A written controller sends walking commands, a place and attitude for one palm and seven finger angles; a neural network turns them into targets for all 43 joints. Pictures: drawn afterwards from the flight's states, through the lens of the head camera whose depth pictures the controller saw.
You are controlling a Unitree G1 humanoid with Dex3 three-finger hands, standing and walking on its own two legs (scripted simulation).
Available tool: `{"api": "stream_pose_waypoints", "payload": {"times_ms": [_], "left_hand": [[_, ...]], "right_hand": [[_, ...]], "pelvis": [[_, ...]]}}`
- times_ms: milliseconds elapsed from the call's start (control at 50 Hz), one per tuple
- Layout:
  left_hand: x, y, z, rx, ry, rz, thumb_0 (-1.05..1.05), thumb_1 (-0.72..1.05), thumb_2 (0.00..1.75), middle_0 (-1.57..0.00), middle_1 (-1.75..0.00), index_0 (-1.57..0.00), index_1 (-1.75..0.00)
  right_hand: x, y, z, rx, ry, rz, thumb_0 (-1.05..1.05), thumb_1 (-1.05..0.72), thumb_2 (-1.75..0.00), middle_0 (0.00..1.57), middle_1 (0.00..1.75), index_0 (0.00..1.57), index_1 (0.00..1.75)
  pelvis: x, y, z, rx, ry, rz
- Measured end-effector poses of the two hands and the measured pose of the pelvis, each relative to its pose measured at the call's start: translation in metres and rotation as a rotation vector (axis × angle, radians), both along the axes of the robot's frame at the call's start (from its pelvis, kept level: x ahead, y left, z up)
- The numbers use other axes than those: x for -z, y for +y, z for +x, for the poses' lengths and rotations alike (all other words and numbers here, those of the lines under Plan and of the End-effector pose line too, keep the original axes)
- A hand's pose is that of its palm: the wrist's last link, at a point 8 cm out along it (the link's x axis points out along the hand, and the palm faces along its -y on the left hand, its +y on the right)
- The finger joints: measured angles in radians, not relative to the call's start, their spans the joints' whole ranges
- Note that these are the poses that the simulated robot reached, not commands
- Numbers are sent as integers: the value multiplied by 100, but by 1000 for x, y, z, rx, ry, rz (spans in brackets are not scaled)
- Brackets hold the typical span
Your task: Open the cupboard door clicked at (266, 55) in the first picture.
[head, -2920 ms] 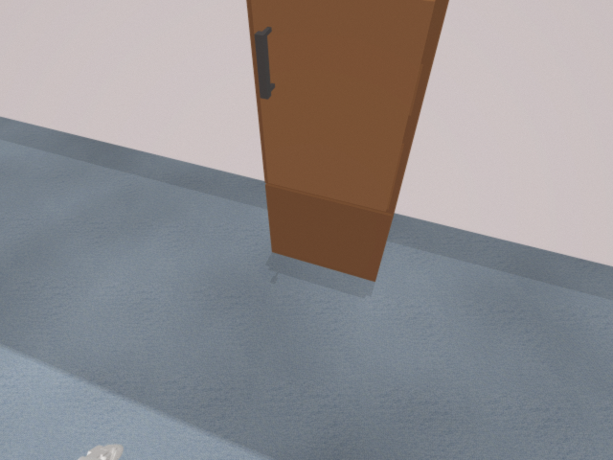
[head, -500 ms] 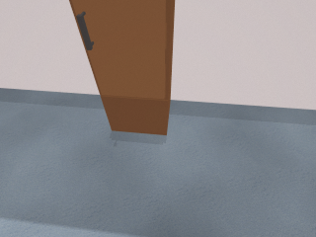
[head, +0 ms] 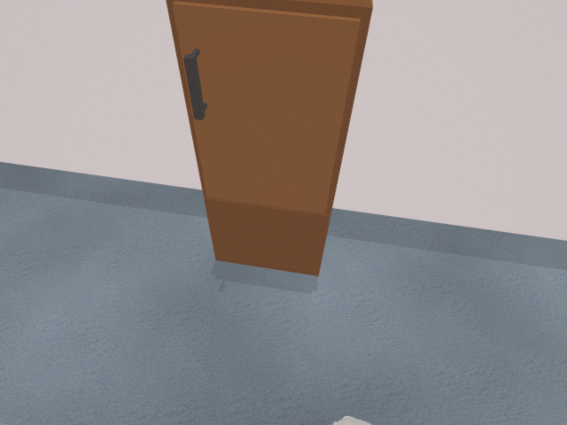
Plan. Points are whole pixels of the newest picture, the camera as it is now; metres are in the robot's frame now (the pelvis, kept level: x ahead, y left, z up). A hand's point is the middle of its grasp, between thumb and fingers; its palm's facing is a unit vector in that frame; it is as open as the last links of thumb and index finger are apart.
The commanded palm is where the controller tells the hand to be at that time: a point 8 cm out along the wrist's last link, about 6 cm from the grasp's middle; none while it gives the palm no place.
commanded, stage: take the last steps up to it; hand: left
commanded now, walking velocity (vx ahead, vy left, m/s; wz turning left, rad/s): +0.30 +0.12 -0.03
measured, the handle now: (197, 85) +0.84 +0.26 +0.06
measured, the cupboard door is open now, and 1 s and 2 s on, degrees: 0 0 0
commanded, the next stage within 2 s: come to a stop and stand still in 0.50 s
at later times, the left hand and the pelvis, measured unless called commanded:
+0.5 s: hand (175, 400) +0.20 +0.19 -0.17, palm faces +0.09 -0.97 -0.23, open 7.2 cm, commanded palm none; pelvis +0.18 +0.00 +0.00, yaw +1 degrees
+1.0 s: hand (153, 334) +0.31 +0.27 -0.18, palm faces +0.01 -0.98 -0.22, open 7.4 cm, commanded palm none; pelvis +0.26 +0.07 +0.00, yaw -2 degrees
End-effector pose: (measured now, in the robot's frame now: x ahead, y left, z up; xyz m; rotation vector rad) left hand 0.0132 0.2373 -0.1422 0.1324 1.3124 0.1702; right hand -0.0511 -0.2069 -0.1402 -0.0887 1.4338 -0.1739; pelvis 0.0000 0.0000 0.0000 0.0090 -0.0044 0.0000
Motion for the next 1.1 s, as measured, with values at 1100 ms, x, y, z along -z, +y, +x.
{"api": "stream_pose_waypoints", "payload": {"times_ms": [1100], "left_hand": [[-2,62,320,69,-74,52,1,91,90,-20,-30,-20,-30]], "right_hand": [[0,15,352,-5,-165,-95,0,-91,-89,20,30,20,30]], "pelvis": [[6,51,253,32,-2,-28]]}}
